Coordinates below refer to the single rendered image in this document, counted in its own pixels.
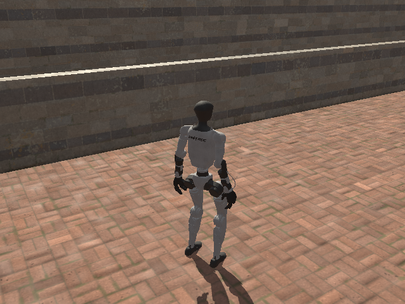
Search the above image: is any left robot shin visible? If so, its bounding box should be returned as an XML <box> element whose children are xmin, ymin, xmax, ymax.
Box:
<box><xmin>189</xmin><ymin>206</ymin><xmax>202</xmax><ymax>248</ymax></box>

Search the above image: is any robot right upper arm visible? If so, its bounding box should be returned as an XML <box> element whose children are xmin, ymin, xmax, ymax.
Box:
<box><xmin>212</xmin><ymin>130</ymin><xmax>226</xmax><ymax>168</ymax></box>

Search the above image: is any right robot forearm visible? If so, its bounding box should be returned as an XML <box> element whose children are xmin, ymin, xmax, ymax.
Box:
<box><xmin>218</xmin><ymin>160</ymin><xmax>233</xmax><ymax>193</ymax></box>

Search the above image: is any left robot forearm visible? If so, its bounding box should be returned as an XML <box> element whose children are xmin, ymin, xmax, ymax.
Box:
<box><xmin>175</xmin><ymin>155</ymin><xmax>184</xmax><ymax>178</ymax></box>

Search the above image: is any robot head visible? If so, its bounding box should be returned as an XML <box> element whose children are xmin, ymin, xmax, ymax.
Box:
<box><xmin>192</xmin><ymin>101</ymin><xmax>214</xmax><ymax>132</ymax></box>

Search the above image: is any robot right hand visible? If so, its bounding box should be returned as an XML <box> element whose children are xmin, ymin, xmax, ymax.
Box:
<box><xmin>221</xmin><ymin>190</ymin><xmax>237</xmax><ymax>209</ymax></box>

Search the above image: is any robot left upper arm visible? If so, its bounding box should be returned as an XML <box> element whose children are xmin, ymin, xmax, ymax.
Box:
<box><xmin>175</xmin><ymin>125</ymin><xmax>193</xmax><ymax>158</ymax></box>

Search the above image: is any robot left hand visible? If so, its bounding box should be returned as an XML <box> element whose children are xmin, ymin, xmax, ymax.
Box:
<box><xmin>173</xmin><ymin>177</ymin><xmax>187</xmax><ymax>194</ymax></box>

